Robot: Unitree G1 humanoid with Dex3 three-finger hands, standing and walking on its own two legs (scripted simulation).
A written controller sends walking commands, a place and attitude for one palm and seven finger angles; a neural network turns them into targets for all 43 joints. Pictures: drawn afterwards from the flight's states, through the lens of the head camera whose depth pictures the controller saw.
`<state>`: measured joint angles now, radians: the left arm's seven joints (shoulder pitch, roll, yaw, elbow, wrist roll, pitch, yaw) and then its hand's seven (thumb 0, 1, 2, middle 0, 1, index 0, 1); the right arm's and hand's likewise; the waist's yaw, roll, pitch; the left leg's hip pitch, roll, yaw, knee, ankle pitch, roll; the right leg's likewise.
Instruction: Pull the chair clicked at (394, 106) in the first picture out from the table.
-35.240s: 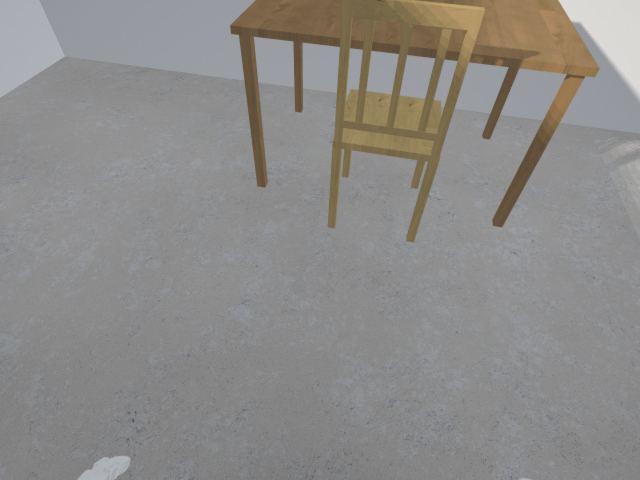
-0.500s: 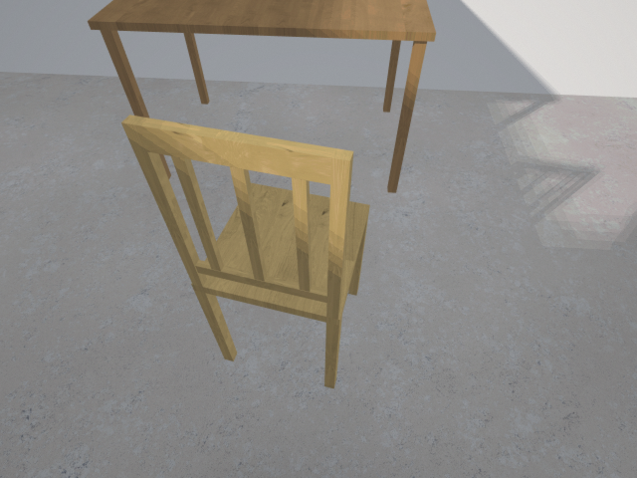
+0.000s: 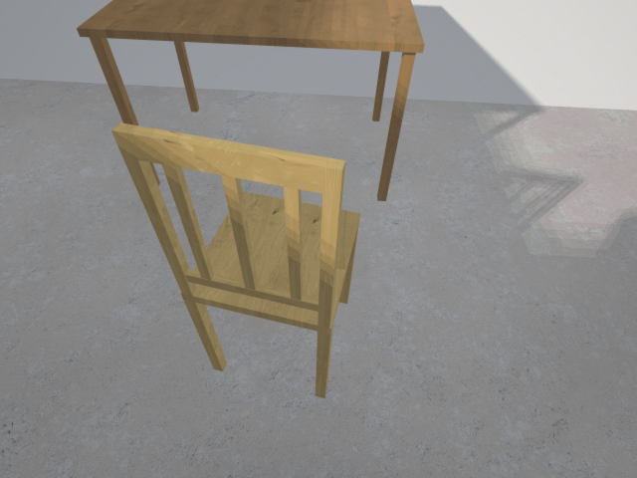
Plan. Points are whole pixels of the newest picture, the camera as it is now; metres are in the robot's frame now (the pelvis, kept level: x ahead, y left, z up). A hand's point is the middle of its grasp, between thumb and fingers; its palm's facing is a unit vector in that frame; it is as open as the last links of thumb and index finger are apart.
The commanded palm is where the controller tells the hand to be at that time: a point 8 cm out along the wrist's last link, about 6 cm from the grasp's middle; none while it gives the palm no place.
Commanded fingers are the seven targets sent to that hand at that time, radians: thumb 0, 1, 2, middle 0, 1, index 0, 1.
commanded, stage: look to check the result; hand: left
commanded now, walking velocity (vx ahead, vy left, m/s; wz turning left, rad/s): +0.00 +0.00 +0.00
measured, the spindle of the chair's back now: (242, 238) +0.54 +0.18 -0.08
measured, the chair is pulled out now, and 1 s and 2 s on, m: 0.73 0.73 0.73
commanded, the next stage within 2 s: stand and wait in 0.78 s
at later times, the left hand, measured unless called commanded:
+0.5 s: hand out of the picture -0.01 +0.14 -0.17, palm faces +0.03 -0.99 -0.15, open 7.4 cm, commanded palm none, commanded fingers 0.00 0.90 0.90 -0.20 -0.30 -0.20 -0.30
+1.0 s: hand out of the picture +0.00 +0.14 -0.17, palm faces +0.03 -0.99 -0.15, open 7.4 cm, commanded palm none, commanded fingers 0.00 0.90 0.90 -0.20 -0.30 -0.20 -0.30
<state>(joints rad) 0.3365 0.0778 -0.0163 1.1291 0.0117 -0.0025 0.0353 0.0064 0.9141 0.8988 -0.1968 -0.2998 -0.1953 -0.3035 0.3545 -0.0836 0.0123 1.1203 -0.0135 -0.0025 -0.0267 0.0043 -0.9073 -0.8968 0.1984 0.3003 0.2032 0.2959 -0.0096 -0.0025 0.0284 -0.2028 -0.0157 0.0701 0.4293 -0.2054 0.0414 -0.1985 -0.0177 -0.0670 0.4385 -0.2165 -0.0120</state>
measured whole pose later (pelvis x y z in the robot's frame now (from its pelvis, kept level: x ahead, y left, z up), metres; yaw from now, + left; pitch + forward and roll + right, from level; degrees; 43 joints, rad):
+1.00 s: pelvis +0.03 -0.01 +0.00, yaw +0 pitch -1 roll +0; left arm 0.33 0.09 -0.01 1.14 0.01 -0.01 0.04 0.00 0.91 0.90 -0.19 -0.30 -0.19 -0.30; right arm 0.33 -0.09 0.01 1.14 -0.01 -0.01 -0.03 0.00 -0.91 -0.90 0.20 0.30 0.20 0.30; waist -0.01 0.01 0.05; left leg -0.14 -0.01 0.07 0.39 -0.23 0.03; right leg -0.15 -0.01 -0.06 0.41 -0.24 -0.02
